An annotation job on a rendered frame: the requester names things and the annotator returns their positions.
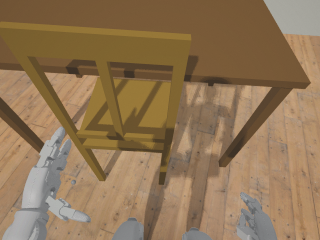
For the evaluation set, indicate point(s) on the left robot hand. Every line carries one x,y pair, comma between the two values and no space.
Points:
44,175

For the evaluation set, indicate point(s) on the table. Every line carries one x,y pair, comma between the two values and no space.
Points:
235,42

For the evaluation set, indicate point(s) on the left robot thigh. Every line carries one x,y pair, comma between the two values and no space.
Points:
129,230

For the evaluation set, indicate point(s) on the left robot forearm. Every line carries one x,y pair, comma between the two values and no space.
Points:
28,224

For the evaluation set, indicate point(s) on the right robot shin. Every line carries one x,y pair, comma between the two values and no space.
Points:
194,229

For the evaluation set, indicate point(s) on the chair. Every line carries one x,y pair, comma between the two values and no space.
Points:
122,114

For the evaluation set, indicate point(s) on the right robot hand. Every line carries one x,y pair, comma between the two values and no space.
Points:
260,225

